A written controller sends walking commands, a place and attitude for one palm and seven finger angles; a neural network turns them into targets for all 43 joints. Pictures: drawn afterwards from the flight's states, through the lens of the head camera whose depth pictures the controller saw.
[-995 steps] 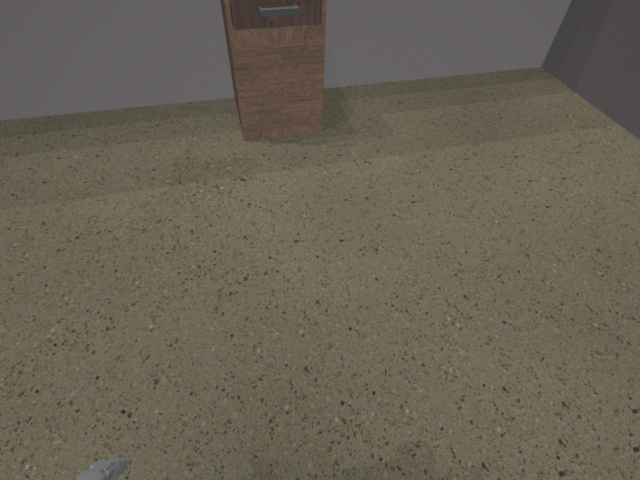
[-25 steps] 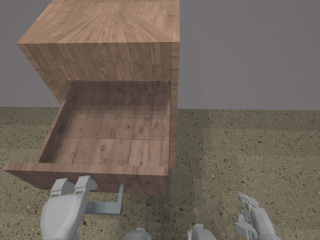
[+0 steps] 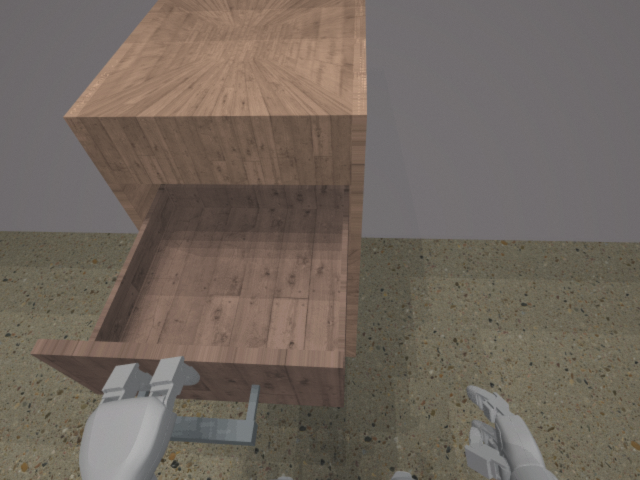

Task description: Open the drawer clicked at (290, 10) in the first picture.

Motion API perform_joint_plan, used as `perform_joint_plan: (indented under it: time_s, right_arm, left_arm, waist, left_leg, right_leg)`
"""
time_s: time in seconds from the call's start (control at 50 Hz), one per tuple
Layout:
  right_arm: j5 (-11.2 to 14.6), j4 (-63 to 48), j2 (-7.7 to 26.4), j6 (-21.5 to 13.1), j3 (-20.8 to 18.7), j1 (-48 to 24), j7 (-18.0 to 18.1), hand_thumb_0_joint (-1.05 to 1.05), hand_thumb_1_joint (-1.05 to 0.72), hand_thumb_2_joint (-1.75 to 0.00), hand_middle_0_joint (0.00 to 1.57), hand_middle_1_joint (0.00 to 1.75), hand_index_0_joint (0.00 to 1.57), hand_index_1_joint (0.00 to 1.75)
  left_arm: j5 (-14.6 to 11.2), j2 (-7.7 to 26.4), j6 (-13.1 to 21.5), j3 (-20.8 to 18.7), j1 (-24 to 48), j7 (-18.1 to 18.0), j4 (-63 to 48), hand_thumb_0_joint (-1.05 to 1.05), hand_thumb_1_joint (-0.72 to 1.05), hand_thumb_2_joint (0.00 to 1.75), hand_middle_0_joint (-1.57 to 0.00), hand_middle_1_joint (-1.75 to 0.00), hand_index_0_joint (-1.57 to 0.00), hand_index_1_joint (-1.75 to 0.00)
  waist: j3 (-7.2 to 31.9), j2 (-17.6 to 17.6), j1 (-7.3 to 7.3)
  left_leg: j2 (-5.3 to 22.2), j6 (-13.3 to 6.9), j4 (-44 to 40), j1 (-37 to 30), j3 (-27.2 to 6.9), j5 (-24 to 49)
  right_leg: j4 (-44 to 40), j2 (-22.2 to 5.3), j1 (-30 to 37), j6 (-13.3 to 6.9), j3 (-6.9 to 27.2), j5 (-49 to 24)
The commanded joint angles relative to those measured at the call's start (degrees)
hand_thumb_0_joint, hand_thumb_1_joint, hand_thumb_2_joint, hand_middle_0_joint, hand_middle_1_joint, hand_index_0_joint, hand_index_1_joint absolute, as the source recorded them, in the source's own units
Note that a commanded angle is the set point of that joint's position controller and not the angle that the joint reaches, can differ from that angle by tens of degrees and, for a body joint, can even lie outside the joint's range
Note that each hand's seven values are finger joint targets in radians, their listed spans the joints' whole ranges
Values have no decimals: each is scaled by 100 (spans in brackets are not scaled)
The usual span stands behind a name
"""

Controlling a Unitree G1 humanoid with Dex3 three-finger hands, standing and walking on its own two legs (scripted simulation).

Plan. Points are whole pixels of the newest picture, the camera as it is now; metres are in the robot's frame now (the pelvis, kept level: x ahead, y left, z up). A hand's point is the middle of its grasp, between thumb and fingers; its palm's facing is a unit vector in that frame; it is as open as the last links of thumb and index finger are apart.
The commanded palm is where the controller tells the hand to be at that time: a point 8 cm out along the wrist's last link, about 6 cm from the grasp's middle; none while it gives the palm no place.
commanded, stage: lift the hand off the handle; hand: left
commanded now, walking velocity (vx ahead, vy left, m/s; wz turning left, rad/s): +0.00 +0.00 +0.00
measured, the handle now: (194, 410) +0.21 +0.20 -0.06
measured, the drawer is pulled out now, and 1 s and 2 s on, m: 0.30 0.30 0.30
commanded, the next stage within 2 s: draw the hand back to the body in 1.32 s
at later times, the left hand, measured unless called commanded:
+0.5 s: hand (150, 424) +0.18 +0.21 +0.03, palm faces +0.04 -0.16 -0.99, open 13.7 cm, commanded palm +0.15 +0.20 +0.09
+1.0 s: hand (129, 415) +0.17 +0.21 +0.07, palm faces +0.05 -0.16 -0.99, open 13.8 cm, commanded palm +0.15 +0.21 +0.13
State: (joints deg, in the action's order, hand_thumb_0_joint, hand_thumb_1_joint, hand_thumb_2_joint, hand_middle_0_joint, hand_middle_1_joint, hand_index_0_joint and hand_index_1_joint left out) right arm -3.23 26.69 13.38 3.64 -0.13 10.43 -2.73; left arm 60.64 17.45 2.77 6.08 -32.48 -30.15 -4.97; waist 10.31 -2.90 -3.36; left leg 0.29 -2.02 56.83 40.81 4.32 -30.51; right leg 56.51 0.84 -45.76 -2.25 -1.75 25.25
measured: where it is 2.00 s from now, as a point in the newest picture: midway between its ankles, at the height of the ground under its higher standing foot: outside the picture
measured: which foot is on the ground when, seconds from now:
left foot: down 0.00-1.00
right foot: down 0.00-1.00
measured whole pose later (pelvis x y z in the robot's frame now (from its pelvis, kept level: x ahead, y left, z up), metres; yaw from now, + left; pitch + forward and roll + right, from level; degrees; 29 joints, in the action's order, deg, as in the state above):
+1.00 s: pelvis +0.00 +0.00 +0.03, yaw +0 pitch +7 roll +0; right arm -1.8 28.3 13.6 3.3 -0.6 10.0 -2.6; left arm 56.9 19.8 0.9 4.5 -32.9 -21.6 -14.5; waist 6.4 -4.1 -5.4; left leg 0.1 -1.7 44.0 26.1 4.5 -25.3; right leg 44.4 1.3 -31.3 -2.2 -1.2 20.6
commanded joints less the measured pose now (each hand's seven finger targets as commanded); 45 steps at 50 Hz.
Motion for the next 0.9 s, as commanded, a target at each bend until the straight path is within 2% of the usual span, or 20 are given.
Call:
perform_joint_plan:
  time_s: [0.0,0.1,0.16,0.2,0.22,0.28,0.4,0.42,0.5,0.52,0.6,0.62,0.66,0.7,0.76,0.78,0.8,0.82,0.84,0.88]
  right_arm:
    - [9,-963,586,-254,-232,-455,-10,0,-90,-90,20,30,20,30]
    - [41,-955,583,-265,-249,-450,-15,0,-90,-90,20,30,20,30]
    - [58,-959,567,-269,-266,-517,-14,0,-90,-90,20,30,20,30]
    - [50,-954,571,-272,-246,-477,-32,0,-90,-90,20,30,20,30]
    - [71,-951,566,-259,-256,-547,-15,0,-90,-90,20,30,20,30]
    - [87,-953,581,-271,-256,-546,-9,0,-90,-90,20,30,20,30]
    - [103,-932,552,-284,-241,-551,-59,0,-90,-90,20,30,20,30]
    - [135,-906,546,-265,-264,-633,-27,0,-90,-90,20,30,20,30]
    - [138,-945,530,-300,-231,-591,-60,0,-90,-90,20,30,20,30]
    - [171,-929,517,-291,-247,-643,-40,0,-90,-90,20,30,20,30]
    - [159,-951,507,-317,-201,-644,-76,0,-90,-90,20,30,20,30]
    - [174,-915,511,-295,-220,-701,-65,0,-90,-90,20,30,20,30]
    - [152,-941,505,-305,-237,-700,-75,0,-90,-90,20,30,20,30]
    - [134,-941,517,-323,-234,-610,-72,0,-90,-90,20,30,20,30]
    - [155,-908,503,-318,-234,-700,-30,0,-90,-90,20,30,20,30]
    - [155,-894,525,-314,-236,-715,-17,0,-90,-90,20,30,20,30]
    - [131,-888,512,-323,-226,-646,-29,0,-90,-90,20,30,20,30]
    - [165,-854,506,-312,-246,-720,10,0,-90,-90,20,30,20,30]
    - [142,-866,520,-331,-230,-690,-16,0,-90,-90,20,30,20,30]
    - [179,-852,508,-320,-243,-737,26,0,-90,-90,20,30,20,30]
  left_arm:
    - [34,772,-13,-477,29,-223,-1158,0,-50,30,-30,-120,-30,-120]
    - [-13,796,-57,-518,1,-192,-1321,0,-50,30,-30,-120,-30,-120]
    - [-52,675,-53,-361,-44,-141,-1433,0,-50,30,-30,-120,-30,-120]
    - [-45,794,-81,-475,-31,-131,-1420,0,-50,30,-30,-120,-30,-120]
    - [-73,597,-94,-259,18,-103,-1477,0,-50,30,-30,-120,-30,-120]
    - [-92,857,-99,-547,17,-91,-1479,0,-50,30,-30,-120,-30,-120]
    - [-123,752,-155,-398,-46,13,-1592,0,-50,30,-30,-120,-30,-120]
    - [-150,648,-166,-303,0,49,-1552,0,-50,30,-30,-120,-30,-120]
    - [-109,800,-225,-420,-106,140,-1632,0,-50,30,-30,-120,-30,-120]
    - [-168,663,-215,-295,-124,181,-1673,0,-50,30,-30,-120,-30,-120]
    - [-158,879,-186,-531,-372,248,-1760,0,-50,30,-30,-120,-30,-120]
    - [-177,806,-178,-444,-193,271,-1816,0,-50,30,-30,-120,-30,-120]
    - [-161,784,-168,-407,-141,293,-1984,0,-50,30,-30,-120,-30,-120]
    - [-192,971,-171,-644,-180,317,-1974,0,-50,30,-30,-120,-30,-120]
    - [-253,933,-122,-641,-200,381,-1996,0,-50,30,-30,-120,-30,-120]
    - [-277,1002,-127,-698,-24,404,-2082,0,-50,30,-30,-120,-30,-120]
    - [-252,1061,-142,-776,-78,425,-2035,0,-50,30,-30,-120,-30,-120]
    - [-300,914,-126,-646,-37,468,-2025,0,-50,30,-30,-120,-30,-120]
    - [-283,996,-118,-697,49,501,-2096,0,-50,30,-30,-120,-30,-120]
    - [-385,968,-135,-681,64,580,-2085,0,-50,30,-30,-120,-30,-120]
  waist:
    - [741,314,87]
    - [918,287,42]
    - [724,275,35]
    - [803,360,32]
    - [614,193,57]
    - [647,337,5]
    - [647,329,-2]
    - [400,313,9]
    - [636,298,-90]
    - [462,308,-79]
    - [430,338,-147]
    - [239,301,-104]
    - [318,204,-111]
    - [373,426,-103]
    - [164,386,-111]
    - [207,278,-91]
    - [333,399,-105]
    - [101,313,-85]
    - [240,240,-99]
    - [119,326,-83]
  left_leg:
    - [-61,59,-813,-807,-426,1633]
    - [-55,63,-895,-1012,-411,1925]
    - [-28,53,-980,-1028,-434,1917]
    - [-35,60,-998,-1087,-436,1951]
    - [-28,46,-1063,-1063,-435,1852]
    - [-40,49,-1112,-1127,-416,1804]
    - [-21,60,-1246,-1294,-443,1975]
    - [-13,39,-1314,-1226,-416,1812]
    - [-10,63,-1407,-1417,-426,1955]
    - [-3,47,-1454,-1389,-406,1951]
    - [-31,62,-1512,-1436,-406,2054]
    - [-11,61,-1562,-1437,-417,1951]
    - [-3,44,-1574,-1554,-415,1885]
    - [-16,43,-1550,-1615,-411,1891]
    - [-30,22,-1638,-1558,-400,1749]
    - [-53,30,-1656,-1639,-417,1797]
    - [-39,34,-1662,-1687,-408,1804]
    - [-30,12,-1720,-1638,-395,1728]
    - [-34,27,-1718,-1731,-420,1826]
    - [-31,9,-1796,-1721,-436,1740]
  right_leg:
    - [-972,9,652,-152,311,-1061]
    - [-1011,6,928,-160,368,-1452]
    - [-1079,-6,1012,-159,312,-1471]
    - [-1111,-1,1023,-152,401,-1453]
    - [-1164,-16,1067,-151,312,-1425]
    - [-1276,-13,1179,-174,469,-1457]
    - [-1341,-37,1302,-140,431,-1487]
    - [-1437,-36,1369,-136,400,-1463]
    - [-1464,-34,1502,-145,465,-1455]
    - [-1517,-43,1612,-146,430,-1608]
    - [-1593,-55,1752,-144,559,-1750]
    - [-1641,-50,1691,-150,534,-1659]
    - [-1703,-56,1657,-154,540,-1463]
    - [-1775,-56,1665,-147,646,-1452]
    - [-1895,-92,1815,-125,630,-1500]
    - [-1940,-93,1813,-153,753,-1531]
    - [-1925,-100,1804,-126,702,-1411]
    - [-1981,-97,1854,-120,628,-1469]
    - [-1964,-103,1793,-132,670,-1444]
    - [-2089,-111,1927,-123,679,-1390]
